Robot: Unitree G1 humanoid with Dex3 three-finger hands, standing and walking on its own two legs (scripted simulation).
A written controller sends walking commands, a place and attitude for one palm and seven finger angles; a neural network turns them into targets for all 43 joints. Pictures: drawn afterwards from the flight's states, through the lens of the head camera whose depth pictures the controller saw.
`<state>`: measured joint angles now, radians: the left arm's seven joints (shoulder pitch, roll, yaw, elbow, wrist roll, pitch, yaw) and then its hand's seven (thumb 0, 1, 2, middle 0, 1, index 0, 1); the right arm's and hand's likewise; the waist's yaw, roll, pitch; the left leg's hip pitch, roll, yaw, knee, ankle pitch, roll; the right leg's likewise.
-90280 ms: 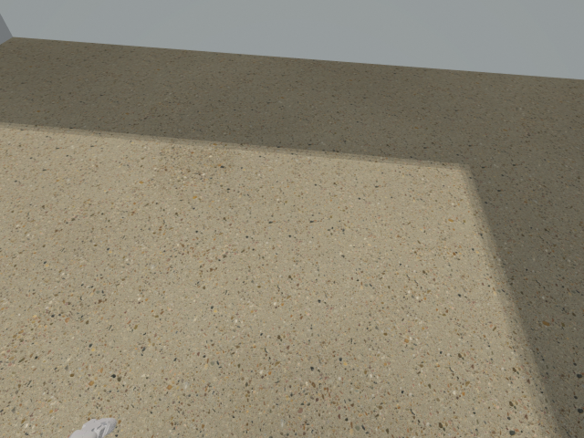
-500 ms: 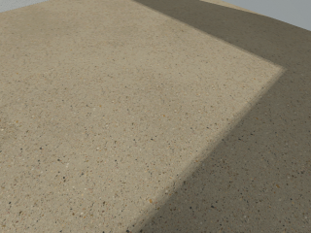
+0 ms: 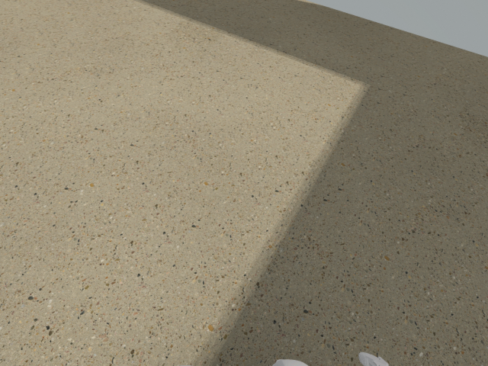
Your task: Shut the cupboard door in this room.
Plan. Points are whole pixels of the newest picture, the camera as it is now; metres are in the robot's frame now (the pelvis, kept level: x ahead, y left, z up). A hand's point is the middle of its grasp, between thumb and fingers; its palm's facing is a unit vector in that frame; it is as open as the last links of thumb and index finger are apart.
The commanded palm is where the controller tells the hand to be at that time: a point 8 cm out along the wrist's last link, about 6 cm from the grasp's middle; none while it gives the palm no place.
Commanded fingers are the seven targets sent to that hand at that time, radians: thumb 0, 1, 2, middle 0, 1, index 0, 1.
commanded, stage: turn to face it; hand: left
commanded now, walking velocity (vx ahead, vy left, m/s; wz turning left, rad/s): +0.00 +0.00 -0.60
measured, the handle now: out of the picture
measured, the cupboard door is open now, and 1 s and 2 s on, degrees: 37 37 37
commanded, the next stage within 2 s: none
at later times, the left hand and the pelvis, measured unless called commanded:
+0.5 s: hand (167, 361) +0.15 +0.14 -0.15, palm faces -0.28 -0.93 -0.23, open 7.4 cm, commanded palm none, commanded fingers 0.00 0.90 0.90 -0.20 -0.30 -0.20 -0.30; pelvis +0.00 -0.02 +0.00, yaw -17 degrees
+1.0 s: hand (205, 324) +0.21 +0.08 -0.15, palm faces -0.56 -0.78 -0.27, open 7.4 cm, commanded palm none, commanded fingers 0.00 0.90 0.90 -0.20 -0.30 -0.20 -0.30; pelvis -0.01 -0.03 -0.01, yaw -36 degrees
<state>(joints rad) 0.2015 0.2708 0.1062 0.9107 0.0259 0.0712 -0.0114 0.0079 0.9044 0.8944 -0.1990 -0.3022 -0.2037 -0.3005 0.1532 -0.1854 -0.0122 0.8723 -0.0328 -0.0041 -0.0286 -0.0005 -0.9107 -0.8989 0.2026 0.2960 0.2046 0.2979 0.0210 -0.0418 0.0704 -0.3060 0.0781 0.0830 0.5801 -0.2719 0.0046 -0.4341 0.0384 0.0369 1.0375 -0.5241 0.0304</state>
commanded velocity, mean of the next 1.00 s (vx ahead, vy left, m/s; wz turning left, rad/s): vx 0.00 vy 0.00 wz -0.60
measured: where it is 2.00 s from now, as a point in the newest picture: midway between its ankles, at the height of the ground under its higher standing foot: outside the picture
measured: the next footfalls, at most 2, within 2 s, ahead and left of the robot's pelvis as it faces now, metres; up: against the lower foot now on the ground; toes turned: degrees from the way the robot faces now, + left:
right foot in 0.28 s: +0.01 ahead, -0.15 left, +0.00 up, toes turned -14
left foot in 0.60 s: +0.11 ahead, +0.08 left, +0.00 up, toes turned -18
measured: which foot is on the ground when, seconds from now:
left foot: down 0.00-0.26, up 0.28-0.58, down 0.60-0.98, up 1.00-1.00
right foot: up 0.00-0.26, down 0.28-0.60, up 0.62-0.96, down 0.98-1.00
